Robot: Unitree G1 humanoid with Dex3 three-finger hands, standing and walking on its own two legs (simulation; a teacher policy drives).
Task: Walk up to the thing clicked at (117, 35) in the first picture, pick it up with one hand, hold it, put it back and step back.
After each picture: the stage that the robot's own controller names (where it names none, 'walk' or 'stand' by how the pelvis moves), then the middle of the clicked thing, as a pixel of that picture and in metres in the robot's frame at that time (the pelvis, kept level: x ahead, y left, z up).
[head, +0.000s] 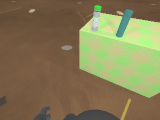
stand; (123, 24) +0.91 -0.26 +0.14
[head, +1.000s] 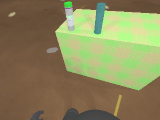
walk; (99, 20) +0.82 +0.02 +0.17
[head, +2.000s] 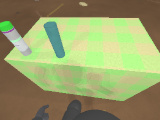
stand; (56, 42) +0.46 +0.28 +0.16
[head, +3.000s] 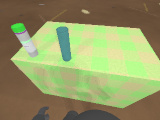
walk; (65, 46) +0.47 +0.22 +0.14
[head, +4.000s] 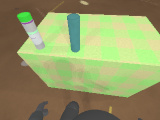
stand; (74, 35) +0.52 +0.16 +0.17
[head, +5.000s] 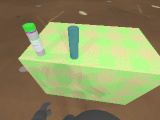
stand; (73, 44) +0.50 +0.16 +0.14
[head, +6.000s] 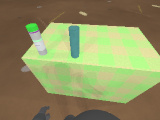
stand; (74, 43) +0.53 +0.16 +0.14
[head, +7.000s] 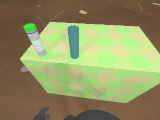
stand; (74, 44) +0.51 +0.16 +0.14
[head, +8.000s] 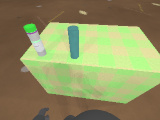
stand; (74, 44) +0.51 +0.16 +0.14
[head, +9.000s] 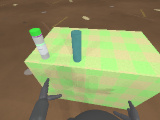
rise first; (76, 47) +0.50 +0.15 +0.14
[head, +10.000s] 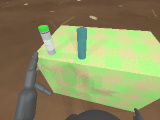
go down; (81, 44) +0.53 +0.14 +0.14
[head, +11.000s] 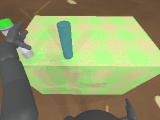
go down; (66, 43) +0.48 +0.15 +0.15
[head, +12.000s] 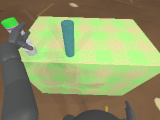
approach; (69, 41) +0.51 +0.14 +0.15
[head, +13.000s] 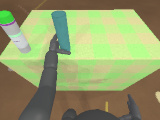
close; (62, 35) +0.51 +0.16 +0.18
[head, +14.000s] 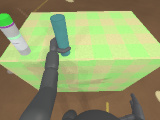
lift; (62, 38) +0.48 +0.16 +0.18
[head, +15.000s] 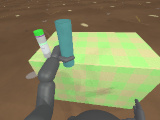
lift; (66, 46) +0.34 +0.15 +0.29
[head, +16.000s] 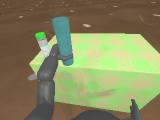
hold; (64, 44) +0.34 +0.16 +0.30
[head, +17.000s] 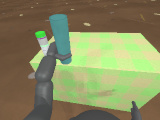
hold; (62, 43) +0.33 +0.17 +0.31
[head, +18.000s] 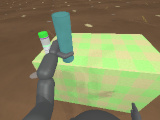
hold; (65, 41) +0.33 +0.16 +0.32
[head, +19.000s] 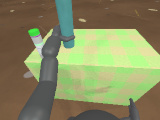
crouch; (66, 25) +0.43 +0.15 +0.35
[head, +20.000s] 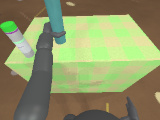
lower; (56, 22) +0.52 +0.18 +0.27
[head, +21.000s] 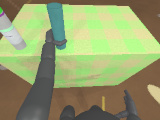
lower; (58, 30) +0.52 +0.17 +0.19
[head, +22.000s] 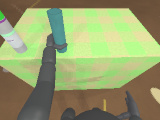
lower; (59, 34) +0.51 +0.17 +0.19
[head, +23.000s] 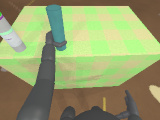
lower; (58, 31) +0.52 +0.17 +0.19
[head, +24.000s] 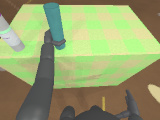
lower; (56, 30) +0.53 +0.17 +0.19
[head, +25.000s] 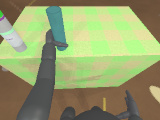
open; (58, 32) +0.52 +0.17 +0.19
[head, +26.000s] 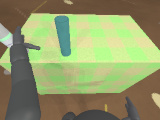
sink last; (64, 39) +0.49 +0.16 +0.17
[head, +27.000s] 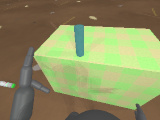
sink last; (79, 42) +0.55 +0.16 +0.16
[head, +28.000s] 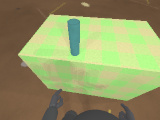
stand; (74, 40) +0.50 +0.16 +0.15
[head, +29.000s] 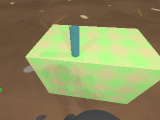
stand; (74, 43) +0.55 +0.17 +0.14
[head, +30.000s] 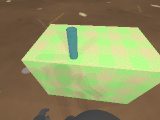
stand; (72, 45) +0.51 +0.17 +0.14
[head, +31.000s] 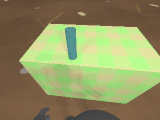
stand; (71, 45) +0.50 +0.18 +0.14
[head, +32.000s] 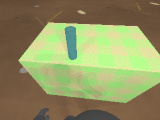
stand; (71, 45) +0.50 +0.18 +0.14
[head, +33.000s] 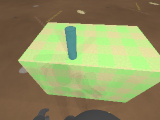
stand; (71, 45) +0.50 +0.18 +0.14
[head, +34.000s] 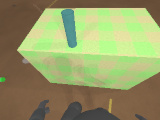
walk; (70, 31) +0.55 +0.19 +0.16
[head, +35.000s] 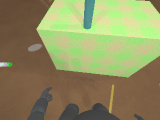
walk; (88, 12) +0.75 +0.09 +0.17
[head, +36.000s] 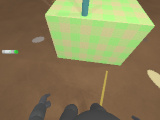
walk; (85, 2) +1.04 +0.15 +0.16
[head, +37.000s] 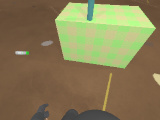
stand; (90, 8) +1.12 +0.12 +0.16
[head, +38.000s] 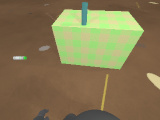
stand; (84, 14) +1.14 +0.16 +0.14
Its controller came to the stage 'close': yes
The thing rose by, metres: 0.21
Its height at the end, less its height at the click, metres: +0.00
